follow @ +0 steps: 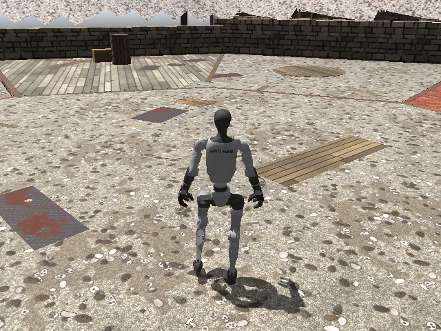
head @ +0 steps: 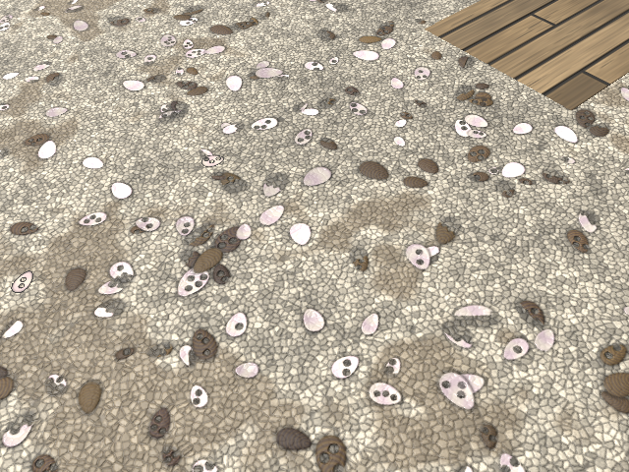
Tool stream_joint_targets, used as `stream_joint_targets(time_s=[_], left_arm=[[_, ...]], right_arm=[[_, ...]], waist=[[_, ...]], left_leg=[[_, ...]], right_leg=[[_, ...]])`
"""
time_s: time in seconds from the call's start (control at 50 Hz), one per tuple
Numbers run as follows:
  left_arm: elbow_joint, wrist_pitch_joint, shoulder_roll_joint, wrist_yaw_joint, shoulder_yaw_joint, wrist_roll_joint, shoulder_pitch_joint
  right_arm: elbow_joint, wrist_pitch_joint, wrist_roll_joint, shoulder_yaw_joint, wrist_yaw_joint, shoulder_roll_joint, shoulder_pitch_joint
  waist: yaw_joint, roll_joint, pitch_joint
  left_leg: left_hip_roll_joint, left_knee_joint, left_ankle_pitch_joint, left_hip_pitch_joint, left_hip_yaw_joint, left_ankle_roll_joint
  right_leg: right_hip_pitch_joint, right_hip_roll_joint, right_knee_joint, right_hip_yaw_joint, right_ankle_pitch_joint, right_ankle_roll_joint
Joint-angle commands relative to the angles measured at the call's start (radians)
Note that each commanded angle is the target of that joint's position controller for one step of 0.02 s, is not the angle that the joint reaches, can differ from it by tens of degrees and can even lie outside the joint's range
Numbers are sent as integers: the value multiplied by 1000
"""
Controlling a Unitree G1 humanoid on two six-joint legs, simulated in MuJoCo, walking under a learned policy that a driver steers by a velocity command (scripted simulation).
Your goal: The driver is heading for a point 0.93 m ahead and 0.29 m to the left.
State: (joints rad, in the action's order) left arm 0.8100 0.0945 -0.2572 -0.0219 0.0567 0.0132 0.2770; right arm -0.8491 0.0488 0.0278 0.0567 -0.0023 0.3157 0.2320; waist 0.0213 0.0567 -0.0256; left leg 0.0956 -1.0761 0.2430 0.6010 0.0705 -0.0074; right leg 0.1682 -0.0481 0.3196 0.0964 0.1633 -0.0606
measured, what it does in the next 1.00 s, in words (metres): walks ahead, turning left: left foot, then right foot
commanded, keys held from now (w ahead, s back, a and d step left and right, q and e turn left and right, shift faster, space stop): w+q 0.72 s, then w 0.28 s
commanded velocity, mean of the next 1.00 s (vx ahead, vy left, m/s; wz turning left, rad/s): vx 0.50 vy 0.00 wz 0.46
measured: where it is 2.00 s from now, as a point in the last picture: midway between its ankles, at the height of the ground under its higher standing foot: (222, 327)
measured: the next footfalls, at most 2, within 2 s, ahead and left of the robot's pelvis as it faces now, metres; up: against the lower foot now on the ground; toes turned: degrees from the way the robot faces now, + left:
left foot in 0.32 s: +0.33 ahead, +0.16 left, +0.00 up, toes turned +13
right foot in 0.80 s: +0.67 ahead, +0.05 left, +0.00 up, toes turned +29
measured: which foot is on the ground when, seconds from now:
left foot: up 0.00-0.30, down 0.32-0.82, up 0.84-1.00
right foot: down 0.00-0.34, up 0.36-0.78, down 0.80-1.00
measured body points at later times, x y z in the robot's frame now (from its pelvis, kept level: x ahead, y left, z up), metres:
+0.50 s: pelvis +0.28 +0.08 -0.01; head +0.31 +0.09 +0.44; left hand +0.34 +0.38 -0.11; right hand +0.45 -0.17 -0.11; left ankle +0.29 +0.15 -0.74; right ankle +0.30 -0.10 -0.66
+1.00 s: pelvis +0.57 +0.11 +0.00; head +0.59 +0.11 +0.45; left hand +0.50 +0.39 -0.11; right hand +0.81 -0.07 -0.11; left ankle +0.50 +0.24 -0.67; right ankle +0.63 +0.03 -0.74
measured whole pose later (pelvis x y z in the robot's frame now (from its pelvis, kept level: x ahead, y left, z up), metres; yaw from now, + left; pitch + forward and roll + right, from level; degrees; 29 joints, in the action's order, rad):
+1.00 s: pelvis +0.57 +0.11 +0.00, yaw +29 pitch +1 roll -1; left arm 0.82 0.10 -0.26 -0.02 0.05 0.00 0.29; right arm -0.71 0.04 0.01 0.06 0.00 0.30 0.26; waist 0.03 0.05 -0.01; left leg 0.04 -1.07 0.32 0.54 0.06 -0.02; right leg 0.23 -0.05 0.38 0.02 0.17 -0.03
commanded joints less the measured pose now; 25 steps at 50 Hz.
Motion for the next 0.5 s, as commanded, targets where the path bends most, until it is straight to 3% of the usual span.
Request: stream_joint_targets(time_s=[0.02, 0.06, 0.12, 0.2, 0.22, 0.26, 0.28, 0.3, 0.32, 0.34, 0.36, 0.38, 0.4, 0.42, 0.44, 0.46, 0.5], left_arm=[[-41, 29, -135, 10, 32, 6, -48], [-32, 27, -138, 19, 32, 4, -50], [-8, 20, -161, 29, 36, -3, -15], [34, -11, -178, 35, 44, -19, 51], [39, -21, -184, 36, 47, -22, 54], [34, -39, -209, 45, 54, -26, 34], [29, -48, -223, 52, 58, -27, 25], [24, -58, -230, 57, 59, -26, 13], [14, -59, -226, 63, 54, -27, -1], [-28, -39, -129, 53, 22, 2, 72], [-50, 4, -78, 34, -5, 0, 76], [-72, 36, -162, 16, 18, -42, -49], [-94, 53, -164, 11, 16, -57, -101], [-84, 55, -151, 19, 17, -33, -122], [-83, 48, -161, 24, 26, -15, -97], [-79, 35, -165, 23, 30, -8, -75], [-78, 15, -140, 25, 28, -1, -60]], right_arm=[[51, -5, -5, 15, 2, 39, 26], [62, 3, -7, 15, -6, 38, -23], [99, 6, -12, 2, -24, 6, -124], [166, 6, -9, -3, -48, 3, -228], [182, 5, -9, -2, -55, 6, -238], [200, 2, -8, 11, -65, 30, -211], [197, -2, -8, 23, -66, 51, -159], [176, -4, -5, 45, -63, 88, -48], [137, -7, -3, 79, -48, 147, 117], [120, -15, -4, 112, -25, 264, 217], [146, -4, -1, 100, -27, 263, 193], [148, 3, -11, 75, -28, 181, 189], [150, 11, -11, 66, -27, 145, 140], [160, 12, -9, 54, -27, 111, 72], [177, 14, -18, 48, -23, 96, 23], [195, 15, -25, 44, -20, 86, -4], [201, 16, -22, 48, -11, 99, -13]], waist=[[-31, -137, -10], [-15, -108, -17], [27, -88, -42], [61, -80, -74], [56, -86, -73], [20, -119, -30], [-14, -142, 13], [-78, -145, 77], [-167, -111, 160], [-144, 102, 276], [-103, 154, 404], [-156, 60, 333], [-134, 14, 210], [-88, -83, 113], [-44, -36, 85], [-18, -23, 71], [2, -30, 64]], left_leg=[[32, 83, -154, 84, 62, 19], [19, 204, -273, 77, 42, 16], [9, 355, -361, 47, -26, 4], [-6, 452, -286, 121, -68, -29], [-15, 464, -239, 124, -85, -41], [-66, 469, -136, 39, -143, -76], [-104, 459, -82, -43, -174, -96], [-145, 475, -67, -191, -191, -124], [-158, 545, -126, -456, -148, -167], [86, 545, -101, -856, 267, -307], [249, 725, 31, -1032, 763, -452], [221, 771, 55, -997, 662, -387], [185, 778, 7, -862, 517, -342], [131, 796, -92, -698, 395, -293], [114, 811, -203, -582, 343, -298], [93, 829, -279, -510, 315, -300], [63, 857, -321, -416, 254, -299]], right_leg=[[-16, 284, -208, -140, -208, -145], [-33, 262, -216, -69, -227, -121], [-67, 266, -230, 1, -234, -104], [-242, 316, -168, 39, -328, -93], [-279, 328, -136, 48, -395, -86], [-317, 333, -25, 78, -703, -63], [-323, 329, 72, 90, -874, -51], [-292, 311, 231, 106, -958, -33], [-153, 270, 463, 124, -849, 5], [256, 159, 838, 118, -257, 65], [522, -21, 1064, -94, 433, 87], [635, 47, 1097, -205, 381, 60], [654, 92, 1028, -192, 291, 38], [600, 132, 923, -177, 224, 34], [529, 154, 855, -180, 183, 48], [470, 165, 827, -184, 168, 64], [425, 163, 741, -163, 133, 97]])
